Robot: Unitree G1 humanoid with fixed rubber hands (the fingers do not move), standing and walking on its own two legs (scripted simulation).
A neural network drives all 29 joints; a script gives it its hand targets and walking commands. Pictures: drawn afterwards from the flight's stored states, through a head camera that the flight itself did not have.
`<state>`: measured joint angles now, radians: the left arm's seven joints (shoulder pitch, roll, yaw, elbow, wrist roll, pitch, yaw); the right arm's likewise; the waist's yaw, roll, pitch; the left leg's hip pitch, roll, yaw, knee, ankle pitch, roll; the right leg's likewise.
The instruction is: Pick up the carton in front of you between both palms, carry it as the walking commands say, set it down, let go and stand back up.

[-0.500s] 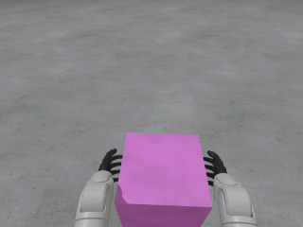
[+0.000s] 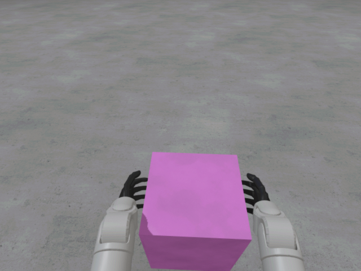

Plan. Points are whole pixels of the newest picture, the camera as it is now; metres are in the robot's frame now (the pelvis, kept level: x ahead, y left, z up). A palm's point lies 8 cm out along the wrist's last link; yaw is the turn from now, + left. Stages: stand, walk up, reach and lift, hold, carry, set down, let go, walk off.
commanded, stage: carry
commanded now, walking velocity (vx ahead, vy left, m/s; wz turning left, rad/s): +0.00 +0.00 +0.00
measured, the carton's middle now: (192, 214) +0.31 +0.00 -0.05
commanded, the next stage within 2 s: none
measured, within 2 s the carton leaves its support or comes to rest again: neither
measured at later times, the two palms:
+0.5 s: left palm (129, 203) +0.28 +0.15 +0.04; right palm (263, 206) +0.28 -0.15 +0.04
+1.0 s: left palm (138, 138) +0.48 +0.15 +0.06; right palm (244, 140) +0.48 -0.14 +0.06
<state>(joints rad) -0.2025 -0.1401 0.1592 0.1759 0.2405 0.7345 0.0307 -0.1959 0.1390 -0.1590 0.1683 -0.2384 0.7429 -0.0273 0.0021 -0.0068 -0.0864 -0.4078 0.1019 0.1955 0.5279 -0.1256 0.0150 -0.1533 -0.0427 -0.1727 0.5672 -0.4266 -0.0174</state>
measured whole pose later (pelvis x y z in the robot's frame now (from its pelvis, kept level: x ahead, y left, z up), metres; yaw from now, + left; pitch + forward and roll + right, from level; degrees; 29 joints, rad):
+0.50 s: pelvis +0.00 +0.00 +0.00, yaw +0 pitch +0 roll +0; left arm -0.19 -0.14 0.14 0.18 0.24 0.75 0.03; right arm -0.17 0.14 -0.16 0.17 -0.24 0.75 -0.03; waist 0.00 -0.02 -0.10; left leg -0.40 0.11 0.19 0.57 -0.26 -0.01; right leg -0.11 -0.04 -0.18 0.51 -0.41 -0.03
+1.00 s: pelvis +0.19 +0.00 +0.02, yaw +0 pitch +4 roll +0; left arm -0.15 -0.13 0.13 0.04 0.22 0.74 0.04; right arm -0.16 0.13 -0.11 0.06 -0.21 0.74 -0.04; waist -0.01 0.01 -0.09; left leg -0.04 0.07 0.19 0.26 -0.27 -0.03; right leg -0.48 -0.09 -0.17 0.52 -0.17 0.01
